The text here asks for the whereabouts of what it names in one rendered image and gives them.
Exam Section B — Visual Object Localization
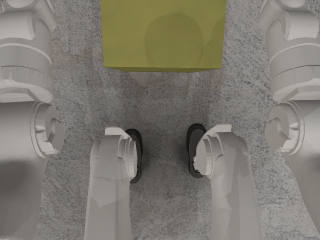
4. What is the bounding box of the carton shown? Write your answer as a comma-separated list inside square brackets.
[100, 0, 227, 73]

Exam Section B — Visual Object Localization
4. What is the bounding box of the robot left thigh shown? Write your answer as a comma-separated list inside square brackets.
[83, 135, 138, 240]

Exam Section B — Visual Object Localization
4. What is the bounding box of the robot left upper arm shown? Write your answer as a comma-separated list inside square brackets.
[0, 100, 65, 240]

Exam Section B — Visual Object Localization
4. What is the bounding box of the right robot forearm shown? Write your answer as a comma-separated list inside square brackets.
[257, 0, 320, 103]

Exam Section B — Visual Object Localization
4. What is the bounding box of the robot right upper arm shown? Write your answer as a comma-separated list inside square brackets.
[264, 100, 320, 234]

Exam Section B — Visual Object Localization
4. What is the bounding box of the robot right thigh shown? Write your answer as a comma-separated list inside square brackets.
[199, 132, 263, 240]

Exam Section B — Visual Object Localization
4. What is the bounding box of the left robot forearm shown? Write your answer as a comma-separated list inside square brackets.
[0, 0, 57, 104]

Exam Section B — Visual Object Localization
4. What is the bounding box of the robot thigh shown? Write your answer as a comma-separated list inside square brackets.
[199, 132, 263, 240]
[83, 135, 138, 240]

